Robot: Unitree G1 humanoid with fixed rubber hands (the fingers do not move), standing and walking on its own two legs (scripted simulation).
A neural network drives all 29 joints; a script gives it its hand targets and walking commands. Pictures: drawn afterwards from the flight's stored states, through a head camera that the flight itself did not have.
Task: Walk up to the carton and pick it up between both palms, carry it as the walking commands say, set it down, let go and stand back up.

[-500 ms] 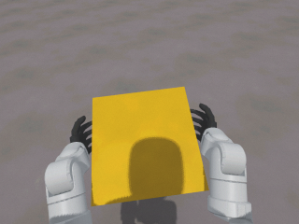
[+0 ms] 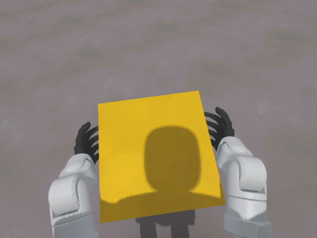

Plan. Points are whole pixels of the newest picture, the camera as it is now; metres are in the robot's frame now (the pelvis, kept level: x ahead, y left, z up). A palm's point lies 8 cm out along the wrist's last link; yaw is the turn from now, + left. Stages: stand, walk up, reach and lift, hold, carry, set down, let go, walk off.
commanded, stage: carry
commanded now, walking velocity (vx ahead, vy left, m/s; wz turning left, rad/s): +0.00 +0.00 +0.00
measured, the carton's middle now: (157, 158) +0.32 +0.02 +0.00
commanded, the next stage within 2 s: none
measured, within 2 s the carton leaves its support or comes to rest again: neither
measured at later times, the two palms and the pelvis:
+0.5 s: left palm (133, 13) +0.94 +0.11 +0.10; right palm (206, 13) +0.98 -0.20 +0.06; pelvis +0.67 -0.08 +0.01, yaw -1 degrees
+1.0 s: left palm out of the picture +1.68 +0.09 +0.11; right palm out of the picture +1.75 -0.22 +0.11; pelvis +1.46 -0.11 -0.01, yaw +2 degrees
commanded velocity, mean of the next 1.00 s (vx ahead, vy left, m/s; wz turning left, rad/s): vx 0.38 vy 0.00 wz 0.00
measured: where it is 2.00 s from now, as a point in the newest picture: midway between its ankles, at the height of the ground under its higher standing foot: (177, 10)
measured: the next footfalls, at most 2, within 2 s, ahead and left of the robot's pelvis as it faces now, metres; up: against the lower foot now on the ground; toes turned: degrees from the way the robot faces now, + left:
right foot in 0.14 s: +0.29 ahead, -0.11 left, +0.00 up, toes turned +3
left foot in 0.40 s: +0.61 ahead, -0.01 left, +0.00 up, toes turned +4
